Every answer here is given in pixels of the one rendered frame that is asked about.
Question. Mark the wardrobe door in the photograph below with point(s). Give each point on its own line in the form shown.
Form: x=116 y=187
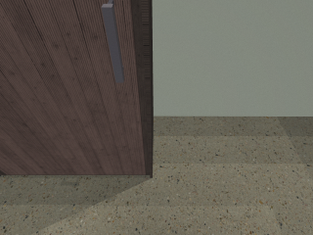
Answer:
x=61 y=110

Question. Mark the handle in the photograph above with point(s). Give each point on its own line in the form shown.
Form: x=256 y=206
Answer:
x=112 y=36

